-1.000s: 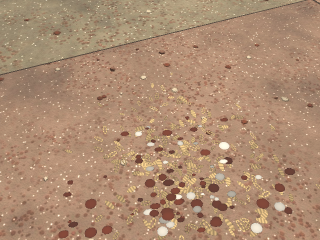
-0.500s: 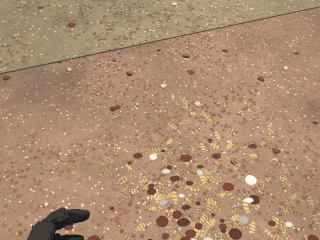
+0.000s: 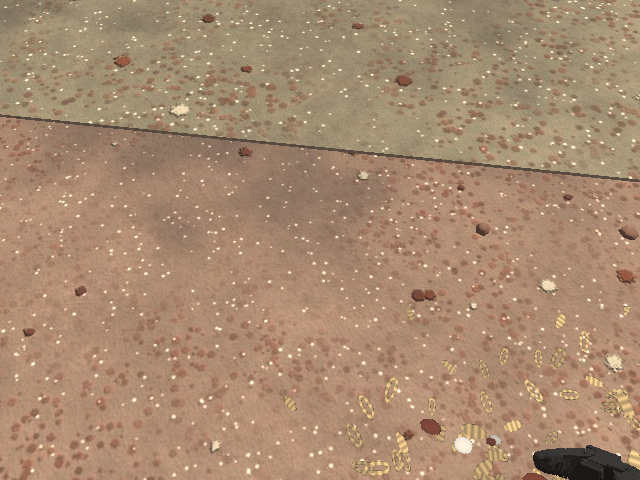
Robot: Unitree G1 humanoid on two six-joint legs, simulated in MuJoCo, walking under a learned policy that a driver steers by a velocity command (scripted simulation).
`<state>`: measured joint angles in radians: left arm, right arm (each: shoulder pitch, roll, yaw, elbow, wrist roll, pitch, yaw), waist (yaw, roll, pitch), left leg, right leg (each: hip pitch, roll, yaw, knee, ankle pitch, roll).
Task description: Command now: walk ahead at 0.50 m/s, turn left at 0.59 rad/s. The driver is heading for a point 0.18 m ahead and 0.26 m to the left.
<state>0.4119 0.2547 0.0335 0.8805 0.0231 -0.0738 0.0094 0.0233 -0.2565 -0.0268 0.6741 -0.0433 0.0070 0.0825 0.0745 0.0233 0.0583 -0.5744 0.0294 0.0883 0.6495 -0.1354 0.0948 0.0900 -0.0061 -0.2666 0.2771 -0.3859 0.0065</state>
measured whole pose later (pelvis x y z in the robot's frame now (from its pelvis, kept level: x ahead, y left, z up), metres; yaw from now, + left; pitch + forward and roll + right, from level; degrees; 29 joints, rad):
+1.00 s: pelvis +0.30 +0.03 +0.01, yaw +12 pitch -2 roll +0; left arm 0.22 0.22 0.01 0.96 0.01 0.01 0.01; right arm 0.28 -0.21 0.00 1.03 -0.01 0.00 -0.03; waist 0.01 -0.02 0.02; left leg -0.14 -0.03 -0.04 0.43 -0.26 0.01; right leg -0.25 0.02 -0.04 0.40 -0.12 -0.04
